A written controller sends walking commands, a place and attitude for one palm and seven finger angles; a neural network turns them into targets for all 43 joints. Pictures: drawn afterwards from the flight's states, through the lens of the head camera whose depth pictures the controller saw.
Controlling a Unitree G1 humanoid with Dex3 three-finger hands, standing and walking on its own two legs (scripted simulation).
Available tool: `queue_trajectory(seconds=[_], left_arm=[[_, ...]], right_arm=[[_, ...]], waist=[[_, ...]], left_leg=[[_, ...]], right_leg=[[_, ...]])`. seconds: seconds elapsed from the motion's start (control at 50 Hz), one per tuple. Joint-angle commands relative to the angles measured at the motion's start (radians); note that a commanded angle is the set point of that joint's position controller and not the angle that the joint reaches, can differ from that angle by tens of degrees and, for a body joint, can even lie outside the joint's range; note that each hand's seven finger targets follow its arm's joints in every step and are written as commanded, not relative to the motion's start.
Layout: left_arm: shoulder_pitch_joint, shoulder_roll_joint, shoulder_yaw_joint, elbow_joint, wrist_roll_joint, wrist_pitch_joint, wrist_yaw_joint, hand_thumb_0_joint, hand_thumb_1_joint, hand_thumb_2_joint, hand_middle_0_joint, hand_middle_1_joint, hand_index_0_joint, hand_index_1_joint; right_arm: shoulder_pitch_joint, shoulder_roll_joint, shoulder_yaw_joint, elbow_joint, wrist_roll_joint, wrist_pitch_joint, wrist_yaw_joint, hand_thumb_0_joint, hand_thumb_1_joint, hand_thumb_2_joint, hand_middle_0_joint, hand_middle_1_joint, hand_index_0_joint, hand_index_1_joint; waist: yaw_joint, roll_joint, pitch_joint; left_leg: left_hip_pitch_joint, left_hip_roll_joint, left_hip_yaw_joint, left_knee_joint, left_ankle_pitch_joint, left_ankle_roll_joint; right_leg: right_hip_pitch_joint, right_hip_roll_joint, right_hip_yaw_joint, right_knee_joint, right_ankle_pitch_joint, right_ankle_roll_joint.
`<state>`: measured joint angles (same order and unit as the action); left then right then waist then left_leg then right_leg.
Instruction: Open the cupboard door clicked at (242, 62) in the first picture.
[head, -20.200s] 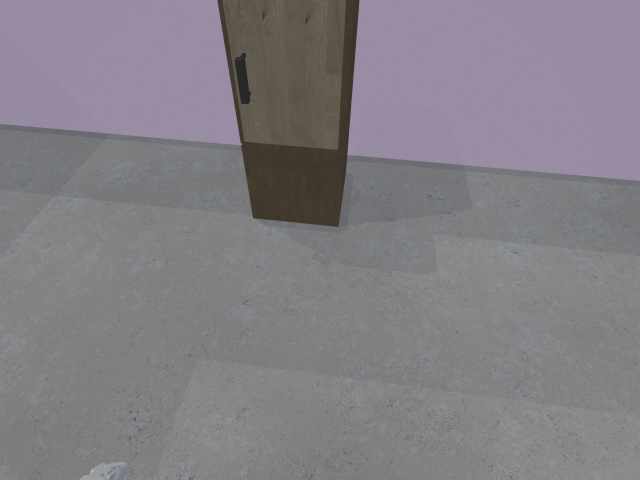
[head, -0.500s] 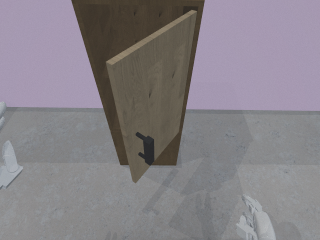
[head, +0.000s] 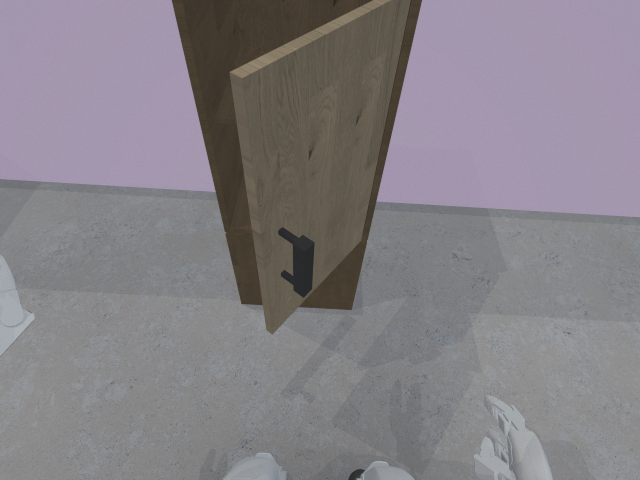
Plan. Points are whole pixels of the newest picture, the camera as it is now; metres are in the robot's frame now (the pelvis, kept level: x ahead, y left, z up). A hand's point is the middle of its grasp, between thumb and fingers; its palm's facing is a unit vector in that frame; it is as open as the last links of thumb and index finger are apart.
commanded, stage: step back with the hand held close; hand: left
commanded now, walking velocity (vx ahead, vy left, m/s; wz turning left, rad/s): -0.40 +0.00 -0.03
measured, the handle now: (294, 262) +0.46 +0.07 -0.07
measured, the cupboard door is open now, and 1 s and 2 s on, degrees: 54 54 54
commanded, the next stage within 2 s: stop stepping back and stand still in 0.48 s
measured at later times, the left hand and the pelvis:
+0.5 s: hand (49, 369) +0.17 +0.22 +0.19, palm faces +0.27 -0.83 -0.48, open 7.4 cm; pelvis -0.07 -0.02 +0.02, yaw -4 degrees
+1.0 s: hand out of the picture +0.09 +0.24 +0.18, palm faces +0.38 -0.82 -0.42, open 7.4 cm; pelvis -0.14 -0.01 +0.02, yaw -4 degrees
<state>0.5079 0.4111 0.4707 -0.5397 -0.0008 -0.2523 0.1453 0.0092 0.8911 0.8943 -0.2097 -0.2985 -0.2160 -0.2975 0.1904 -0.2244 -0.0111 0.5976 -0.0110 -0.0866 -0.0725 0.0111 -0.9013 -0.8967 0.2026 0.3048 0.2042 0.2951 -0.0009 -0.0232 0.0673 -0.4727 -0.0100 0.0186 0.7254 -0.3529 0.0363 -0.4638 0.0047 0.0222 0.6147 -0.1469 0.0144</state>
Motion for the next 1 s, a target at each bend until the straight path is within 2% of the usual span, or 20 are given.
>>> queue_trajectory(seconds=[0.0,0.08,0.1,0.14,0.26,0.32,0.38,0.42,0.46,0.48,0.52,0.56,0.62,0.66,0.68,0.74,0.8,0.86,0.92,0.98], left_arm=[[-0.024,0.207,0.108,-0.183,-0.028,-0.059,0.034,0.0,0.9,0.9,-0.2,-0.3,-0.2,-0.3],[0.022,0.21,0.153,-0.198,-0.015,-0.072,0.035,0.0,0.9,0.9,-0.2,-0.3,-0.2,-0.3],[0.019,0.19,0.147,-0.248,-0.012,-0.07,0.039,0.0,0.9,0.9,-0.2,-0.3,-0.2,-0.3],[0.041,0.212,0.173,-0.237,-0.023,-0.072,0.032,0.0,0.9,0.9,-0.2,-0.3,-0.2,-0.3],[-0.025,0.162,0.055,-0.243,-0.062,-0.055,0.022,0.0,0.9,0.9,-0.2,-0.3,-0.2,-0.3],[-0.111,0.225,0.067,-0.225,-0.044,-0.079,0.01,0.0,0.9,0.9,-0.2,-0.3,-0.2,-0.3],[-0.131,0.249,0.078,-0.196,-0.047,-0.07,0.011,0.0,0.9,0.9,-0.2,-0.3,-0.2,-0.3],[0.0,0.286,0.144,-0.149,-0.054,-0.041,-0.003,0.0,0.9,0.9,-0.2,-0.3,-0.2,-0.3],[0.092,0.28,0.151,-0.149,-0.071,-0.026,-0.025,0.0,0.9,0.9,-0.2,-0.3,-0.2,-0.3],[0.099,0.28,0.15,-0.182,-0.082,-0.023,-0.037,0.0,0.9,0.9,-0.2,-0.3,-0.2,-0.3],[0.134,0.258,0.145,-0.192,-0.11,-0.016,-0.047,0.0,0.9,0.9,-0.2,-0.3,-0.2,-0.3],[0.136,0.235,0.142,-0.195,-0.111,-0.01,-0.033,0.0,0.9,0.9,-0.2,-0.3,-0.2,-0.3],[0.179,0.224,0.127,-0.182,-0.101,0.014,-0.01,0.0,0.9,0.9,-0.2,-0.3,-0.2,-0.3],[0.103,0.297,0.15,-0.208,-0.064,0.015,0.008,0.0,0.9,0.9,-0.2,-0.3,-0.2,-0.3],[0.012,0.3,0.164,-0.233,-0.05,0.006,0.022,0.0,0.9,0.9,-0.2,-0.3,-0.2,-0.3],[-0.043,0.193,0.057,-0.115,-0.037,0.016,0.026,0.0,0.9,0.9,-0.2,-0.3,-0.2,-0.3],[-0.134,0.173,0.019,-0.088,-0.019,0.007,0.042,0.0,0.9,0.9,-0.2,-0.3,-0.2,-0.3],[-0.136,0.175,0.018,-0.156,-0.016,-0.015,0.043,0.0,0.9,0.9,-0.2,-0.3,-0.2,-0.3],[-0.023,0.192,0.06,-0.144,-0.027,-0.005,0.027,0.0,0.9,0.9,-0.2,-0.3,-0.2,-0.3],[0.029,0.203,0.079,-0.162,-0.038,-0.009,0.017,0.0,0.9,0.9,-0.2,-0.3,-0.2,-0.3]], right_arm=[[-0.053,-0.109,-0.056,-0.122,0.002,-0.021,-0.002,0.0,-0.9,-0.9,0.2,0.3,0.2,0.3],[-0.106,-0.146,-0.06,-0.153,0.001,-0.021,-0.027,0.0,-0.9,-0.9,0.2,0.3,0.2,0.3],[-0.109,-0.127,-0.062,-0.163,-0.023,-0.033,-0.035,0.0,-0.9,-0.9,0.2,0.3,0.2,0.3],[-0.091,-0.126,-0.082,-0.137,-0.022,-0.068,-0.026,0.0,-0.9,-0.9,0.2,0.3,0.2,0.3],[-0.071,-0.108,-0.053,-0.038,-0.04,-0.105,0.008,0.0,-0.9,-0.9,0.2,0.3,0.2,0.3],[-0.076,-0.112,-0.054,-0.023,-0.032,-0.082,0.011,0.0,-0.9,-0.9,0.2,0.3,0.2,0.3],[-0.13,-0.09,-0.047,-0.092,0.012,-0.064,-0.006,0.0,-0.9,-0.9,0.2,0.3,0.2,0.3],[-0.159,-0.098,-0.034,-0.148,0.025,-0.047,-0.012,0.0,-0.9,-0.9,0.2,0.3,0.2,0.3],[-0.154,-0.111,-0.015,-0.167,0.021,-0.013,-0.017,0.0,-0.9,-0.9,0.2,0.3,0.2,0.3],[-0.151,-0.127,-0.028,-0.167,0.02,-0.013,-0.008,0.0,-0.9,-0.9,0.2,0.3,0.2,0.3],[-0.13,-0.127,-0.041,-0.158,-0.006,-0.04,0.014,0.0,-0.9,-0.9,0.2,0.3,0.2,0.3],[-0.138,-0.125,-0.043,-0.158,-0.012,-0.067,0.014,0.0,-0.9,-0.9,0.2,0.3,0.2,0.3],[-0.136,-0.132,-0.048,-0.181,0.003,-0.06,0.011,0.0,-0.9,-0.9,0.2,0.3,0.2,0.3],[-0.086,-0.112,-0.058,-0.162,0.004,-0.033,0.011,0.0,-0.9,-0.9,0.2,0.3,0.2,0.3],[-0.065,-0.124,-0.053,-0.136,-0.024,-0.04,0.014,0.0,-0.9,-0.9,0.2,0.3,0.2,0.3],[-0.044,-0.091,-0.033,-0.102,0.007,-0.057,-0.02,0.0,-0.9,-0.9,0.2,0.3,0.2,0.3],[-0.059,-0.106,-0.027,-0.077,0.006,-0.095,-0.053,0.0,-0.9,-0.9,0.2,0.3,0.2,0.3],[-0.043,-0.139,-0.032,-0.094,0.01,-0.121,-0.047,0.0,-0.9,-0.9,0.2,0.3,0.2,0.3],[-0.023,-0.102,-0.012,-0.093,0.01,-0.108,-0.031,0.0,-0.9,-0.9,0.2,0.3,0.2,0.3],[-0.043,-0.105,-0.013,-0.099,0.007,-0.114,-0.017,0.0,-0.9,-0.9,0.2,0.3,0.2,0.3]], waist=[[-0.027,-0.091,-0.177],[-0.013,0.264,-0.158],[-0.001,0.297,-0.191],[0.002,0.23,-0.242],[-0.002,0.255,-0.255],[-0.005,0.107,-0.294],[-0.005,-0.159,-0.346],[0.001,-0.178,-0.295],[0.004,0.034,-0.308],[0.009,0.193,-0.33],[0.027,0.337,-0.354],[0.033,0.259,-0.258],[0.016,0.197,-0.151],[-0.003,-0.23,-0.069],[-0.002,-0.174,-0.08],[-0.03,-0.079,-0.089],[-0.016,0.004,-0.069],[0.008,0.161,-0.122],[-0.006,0.184,-0.179],[0.003,0.125,-0.181]], left_leg=[[0.138,-0.026,-0.022,-0.065,-0.094,-0.021],[-0.298,0.213,-0.307,-0.532,-0.399,0.092],[-0.353,0.295,-0.389,-0.596,-0.329,0.124],[-0.187,0.331,-0.315,-0.525,-0.166,0.145],[0.262,0.293,-0.221,-0.457,0.273,0.065],[0.436,0.203,-0.085,-0.205,0.618,-0.005],[0.35,0.037,0.075,-0.093,0.327,-0.039],[0.269,-0.015,0.078,-0.137,0.276,-0.03],[0.408,0.031,0.025,-0.251,0.686,0.005],[0.489,0.107,-0.055,-0.318,0.839,0.031],[0.374,0.271,-0.188,-0.478,0.617,0.11],[0.159,0.284,-0.146,-0.565,0.222,0.109],[-0.051,0.142,0.001,-0.442,-0.146,-0.002],[0.119,-0.054,0.026,0.229,-0.069,-0.081],[0.06,-0.026,-0.035,0.38,-0.047,-0.076],[0.079,0.041,-0.013,0.211,0.036,-0.055],[0.238,0.03,0.023,-0.171,0.056,-0.022],[0.335,0.149,-0.125,-0.352,0.241,0.025],[0.283,0.144,-0.106,-0.343,0.475,0.009],[0.219,0.155,-0.093,-0.368,0.374,0.001]], right_leg=[[-0.018,-0.16,0.178,-0.324,-0.244,-0.08],[0.358,0.072,-0.006,0.139,-0.136,0.013],[0.448,0.133,-0.032,0.311,-0.138,0.011],[0.344,0.126,0.029,0.442,-0.292,-0.001],[0.194,0.052,0.003,-0.094,-0.358,-0.037],[0.145,-0.064,0.115,-0.349,0.102,-0.057],[0.275,-0.139,0.077,-0.26,0.87,0.045],[0.315,-0.117,0.002,-0.177,1.064,0.102],[0.223,-0.016,-0.042,-0.09,0.781,0.083],[0.164,0.047,-0.063,-0.004,0.354,0.063],[0.173,0.107,-0.013,0.227,-0.442,0.015],[0.259,0.078,-0.02,0.221,-0.418,-0.021],[0.353,0.041,-0.062,-0.16,-0.323,-0.026],[-0.192,-0.341,0.474,-0.632,-0.735,-0.159],[-0.196,-0.369,0.472,-0.594,-0.623,-0.206],[0.006,-0.202,0.16,-0.409,-0.291,-0.118],[0.078,-0.166,0.115,-0.358,-0.241,-0.097],[0.17,-0.05,0.064,-0.208,-0.05,-0.023],[0.28,-0.01,-0.02,-0.135,0.104,-0.007],[0.332,-0.004,-0.025,-0.16,0.05,-0.005]])
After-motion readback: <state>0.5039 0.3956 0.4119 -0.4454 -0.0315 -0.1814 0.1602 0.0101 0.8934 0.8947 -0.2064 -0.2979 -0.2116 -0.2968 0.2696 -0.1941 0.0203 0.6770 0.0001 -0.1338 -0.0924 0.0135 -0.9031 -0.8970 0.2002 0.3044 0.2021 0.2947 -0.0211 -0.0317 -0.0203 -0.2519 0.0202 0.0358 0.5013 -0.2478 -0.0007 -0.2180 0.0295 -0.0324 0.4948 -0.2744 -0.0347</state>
